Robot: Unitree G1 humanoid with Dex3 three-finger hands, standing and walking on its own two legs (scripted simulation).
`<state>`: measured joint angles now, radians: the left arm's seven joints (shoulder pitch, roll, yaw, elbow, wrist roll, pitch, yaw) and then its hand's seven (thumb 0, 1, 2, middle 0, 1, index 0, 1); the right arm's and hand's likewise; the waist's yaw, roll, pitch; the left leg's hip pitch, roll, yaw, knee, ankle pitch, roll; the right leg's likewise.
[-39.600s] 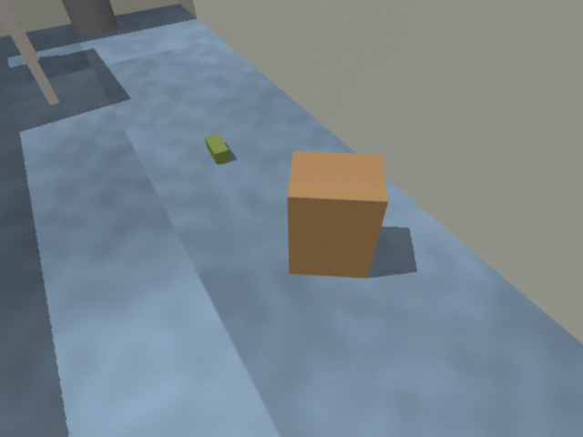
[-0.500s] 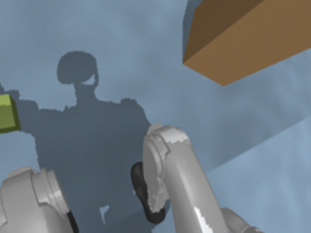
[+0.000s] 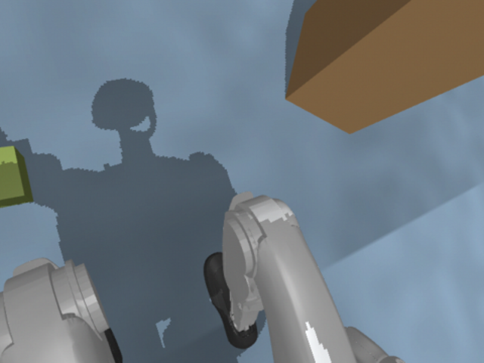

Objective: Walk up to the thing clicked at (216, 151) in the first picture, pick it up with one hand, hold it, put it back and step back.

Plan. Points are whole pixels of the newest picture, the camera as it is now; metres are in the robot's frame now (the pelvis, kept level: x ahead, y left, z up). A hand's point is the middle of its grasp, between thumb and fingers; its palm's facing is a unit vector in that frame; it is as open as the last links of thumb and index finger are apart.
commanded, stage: close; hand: left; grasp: from above
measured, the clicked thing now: out of the picture +0.45 +0.30 -0.26
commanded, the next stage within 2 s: settle in 0.60 s
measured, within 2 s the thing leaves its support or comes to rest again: leaves its support in 1.10 s
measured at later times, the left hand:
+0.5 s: hand out of the picture +0.44 +0.29 -0.23, palm faces -0.47 -0.10 -0.88, open 11.2 cm
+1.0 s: hand out of the picture +0.44 +0.29 -0.23, palm faces -0.47 -0.10 -0.88, open 11.2 cm
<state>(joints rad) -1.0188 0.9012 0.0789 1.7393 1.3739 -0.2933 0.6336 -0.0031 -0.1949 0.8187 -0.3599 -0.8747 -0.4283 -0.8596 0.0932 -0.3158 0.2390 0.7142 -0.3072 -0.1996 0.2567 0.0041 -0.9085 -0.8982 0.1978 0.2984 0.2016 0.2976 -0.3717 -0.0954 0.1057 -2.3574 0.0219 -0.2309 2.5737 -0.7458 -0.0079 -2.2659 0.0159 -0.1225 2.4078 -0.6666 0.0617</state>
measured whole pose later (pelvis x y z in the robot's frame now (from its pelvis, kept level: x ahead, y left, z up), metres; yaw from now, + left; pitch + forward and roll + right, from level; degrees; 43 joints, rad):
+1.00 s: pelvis +0.00 +0.00 +0.00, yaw +0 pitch +29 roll -12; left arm -0.98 0.89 0.14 1.65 1.38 -0.28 0.58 0.00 -0.21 0.75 -0.52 -0.82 -0.56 -0.74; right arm 0.12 -0.32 0.22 0.68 -0.29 -0.18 0.24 0.00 -0.92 -0.90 0.20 0.30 0.20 0.30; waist -0.37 -0.09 0.09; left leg -2.37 0.01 -0.23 2.57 -0.74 -0.01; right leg -2.28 0.01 -0.12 2.41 -0.66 0.06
